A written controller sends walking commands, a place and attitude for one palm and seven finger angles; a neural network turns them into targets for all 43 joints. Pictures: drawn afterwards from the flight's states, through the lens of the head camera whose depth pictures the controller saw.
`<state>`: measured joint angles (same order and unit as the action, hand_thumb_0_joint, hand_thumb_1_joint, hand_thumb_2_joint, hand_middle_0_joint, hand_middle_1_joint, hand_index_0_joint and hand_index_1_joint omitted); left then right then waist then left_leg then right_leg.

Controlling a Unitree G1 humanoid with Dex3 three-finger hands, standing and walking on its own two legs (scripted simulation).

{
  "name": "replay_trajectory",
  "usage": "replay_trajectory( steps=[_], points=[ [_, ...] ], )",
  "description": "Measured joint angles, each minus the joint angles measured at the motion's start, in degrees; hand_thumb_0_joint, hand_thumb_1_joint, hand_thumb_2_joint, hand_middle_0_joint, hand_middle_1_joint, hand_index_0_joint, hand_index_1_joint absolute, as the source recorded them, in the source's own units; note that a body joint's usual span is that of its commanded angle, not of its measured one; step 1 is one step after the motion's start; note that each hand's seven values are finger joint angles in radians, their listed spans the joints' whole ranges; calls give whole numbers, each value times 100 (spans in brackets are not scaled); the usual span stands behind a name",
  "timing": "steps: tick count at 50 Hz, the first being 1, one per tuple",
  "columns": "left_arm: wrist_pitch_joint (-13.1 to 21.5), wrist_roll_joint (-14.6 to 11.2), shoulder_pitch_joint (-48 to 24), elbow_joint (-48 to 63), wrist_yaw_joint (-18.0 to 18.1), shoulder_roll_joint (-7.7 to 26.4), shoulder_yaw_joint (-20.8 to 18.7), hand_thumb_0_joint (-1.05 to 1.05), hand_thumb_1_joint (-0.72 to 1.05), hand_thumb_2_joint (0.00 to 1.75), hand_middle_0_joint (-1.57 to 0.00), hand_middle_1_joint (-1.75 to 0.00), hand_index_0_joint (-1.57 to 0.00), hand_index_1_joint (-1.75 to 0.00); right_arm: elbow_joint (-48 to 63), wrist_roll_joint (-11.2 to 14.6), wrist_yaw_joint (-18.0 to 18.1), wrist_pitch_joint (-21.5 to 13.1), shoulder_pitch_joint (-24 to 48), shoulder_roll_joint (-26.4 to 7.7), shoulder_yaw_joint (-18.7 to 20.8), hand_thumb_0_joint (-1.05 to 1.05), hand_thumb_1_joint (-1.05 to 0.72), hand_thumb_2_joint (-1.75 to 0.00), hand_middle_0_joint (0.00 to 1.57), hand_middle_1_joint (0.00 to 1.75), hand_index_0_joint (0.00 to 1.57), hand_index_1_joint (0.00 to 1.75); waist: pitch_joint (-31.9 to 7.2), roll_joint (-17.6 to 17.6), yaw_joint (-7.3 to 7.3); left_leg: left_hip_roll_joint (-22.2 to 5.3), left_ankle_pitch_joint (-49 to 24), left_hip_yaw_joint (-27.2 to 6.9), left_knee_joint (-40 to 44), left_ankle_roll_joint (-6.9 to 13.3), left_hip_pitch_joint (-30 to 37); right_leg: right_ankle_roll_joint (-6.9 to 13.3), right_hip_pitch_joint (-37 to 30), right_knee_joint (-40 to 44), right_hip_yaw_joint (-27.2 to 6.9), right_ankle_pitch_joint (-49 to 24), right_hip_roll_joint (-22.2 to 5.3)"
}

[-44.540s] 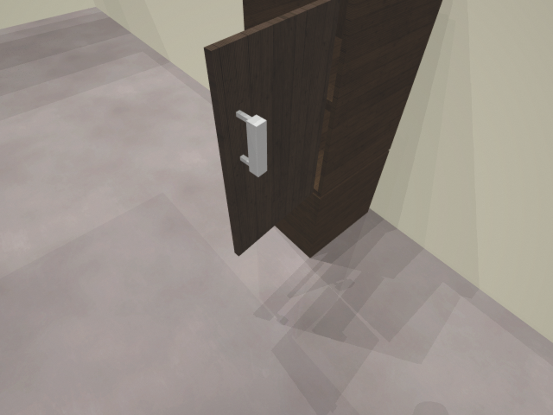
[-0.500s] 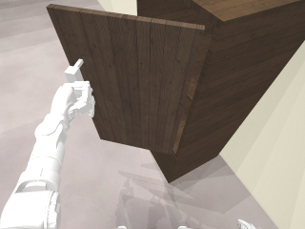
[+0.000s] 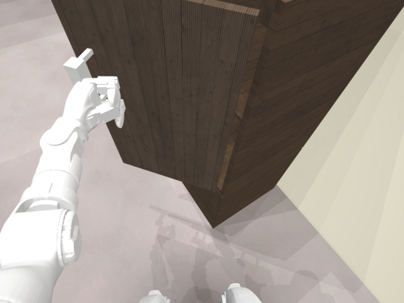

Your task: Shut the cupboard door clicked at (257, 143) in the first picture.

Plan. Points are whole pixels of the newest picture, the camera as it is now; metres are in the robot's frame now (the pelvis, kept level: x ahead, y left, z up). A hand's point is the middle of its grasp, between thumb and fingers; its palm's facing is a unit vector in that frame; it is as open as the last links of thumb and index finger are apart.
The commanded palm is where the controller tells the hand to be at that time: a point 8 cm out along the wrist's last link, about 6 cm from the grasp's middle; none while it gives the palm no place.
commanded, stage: push the door shut along its arc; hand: left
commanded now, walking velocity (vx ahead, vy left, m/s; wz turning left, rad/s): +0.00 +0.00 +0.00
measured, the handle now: (91, 82) +0.55 +0.19 +0.10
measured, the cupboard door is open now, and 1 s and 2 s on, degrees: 38 20 20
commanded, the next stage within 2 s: pull the fist back off the door in 0.70 s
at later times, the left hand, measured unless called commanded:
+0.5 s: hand (137, 92) +0.51 +0.10 +0.11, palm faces -0.40 -0.92 -0.01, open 3.2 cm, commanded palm +0.52 +0.14 +0.10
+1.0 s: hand (152, 75) +0.56 +0.07 +0.10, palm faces +0.05 -1.00 +0.03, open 3.2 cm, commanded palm +0.53 +0.11 +0.10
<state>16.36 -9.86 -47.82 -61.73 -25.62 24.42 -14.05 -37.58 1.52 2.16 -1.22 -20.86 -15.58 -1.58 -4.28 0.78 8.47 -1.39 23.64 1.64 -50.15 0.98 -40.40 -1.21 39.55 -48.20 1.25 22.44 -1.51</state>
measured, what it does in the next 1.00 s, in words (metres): stands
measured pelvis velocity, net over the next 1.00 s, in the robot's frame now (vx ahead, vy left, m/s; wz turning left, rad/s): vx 0.00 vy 0.00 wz -0.01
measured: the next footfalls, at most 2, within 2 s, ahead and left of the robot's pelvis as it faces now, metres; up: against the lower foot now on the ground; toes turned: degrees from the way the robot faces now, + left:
none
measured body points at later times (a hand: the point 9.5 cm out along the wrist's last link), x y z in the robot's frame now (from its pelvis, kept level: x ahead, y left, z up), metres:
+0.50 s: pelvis +0.00 -0.01 -0.01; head +0.11 +0.00 +0.42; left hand +0.52 +0.15 +0.11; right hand -0.01 -0.28 -0.12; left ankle +0.01 +0.11 -0.70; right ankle +0.01 -0.14 -0.70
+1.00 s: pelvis +0.00 +0.00 -0.03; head +0.14 +0.00 +0.40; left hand +0.56 +0.12 +0.10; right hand -0.03 -0.25 -0.14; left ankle +0.01 +0.11 -0.70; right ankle +0.01 -0.14 -0.70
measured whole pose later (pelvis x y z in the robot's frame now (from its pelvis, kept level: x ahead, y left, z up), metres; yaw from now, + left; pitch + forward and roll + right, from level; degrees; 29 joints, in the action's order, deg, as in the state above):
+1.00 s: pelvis +0.00 +0.00 -0.03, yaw +0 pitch +24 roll -2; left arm 14.7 -0.5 -67.4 -68.5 5.4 19.2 -18.0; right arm -38.0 -4.4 -3.9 -2.8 -25.2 -14.1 -0.7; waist -6.6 2.8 12.3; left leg -2.5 25.8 0.3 -58.1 0.3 -55.9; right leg -0.8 54.4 -55.1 2.2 24.1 -0.5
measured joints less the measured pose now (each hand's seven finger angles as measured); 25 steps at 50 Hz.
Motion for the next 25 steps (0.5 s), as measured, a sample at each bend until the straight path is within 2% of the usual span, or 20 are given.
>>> replay_trajectory(
  steps=[8, 13, 20, 25],
  points=[
    [-83, 100, -580, -330, -121, 115, 48, 2, 90, 90, -130, -150, -130, -150, -16, -43, -6, -9, -1, -29, -5, 1, -91, -90, 21, 30, 21, 30, 28, 21, 154, -27, 20, -18, -139, -13, -292, 19, 285, -124, 11, 12, 25],
    [-141, 201, -857, -529, -196, 222, -128, 2, 89, 91, -130, -150, -130, -150, 22, -80, -11, 6, -41, -46, -6, 1, -91, -90, 21, 30, 21, 30, 21, 38, 263, -58, 48, 3, -219, -24, -456, 31, 472, -214, -13, 33, 54],
    [-224, 224, -1072, -627, -298, 386, -102, 1, 88, 92, -130, -150, -130, -150, -12, -93, -3, 41, -137, -54, -2, 1, -91, -90, 21, 30, 21, 30, 35, 64, 303, -92, 80, -26, -313, -46, -614, 57, 619, -293, 11, 59, 88],
    [-304, 183, -1260, -703, -358, 406, 92, 2, 91, 93, -130, -150, -130, -150, -108, -109, 23, 6, -166, -61, 8, 1, -91, -90, 21, 30, 21, 30, 31, 81, 289, -90, 89, -79, -365, -58, -704, 72, 680, -325, 60, 77, 87]
  ],
)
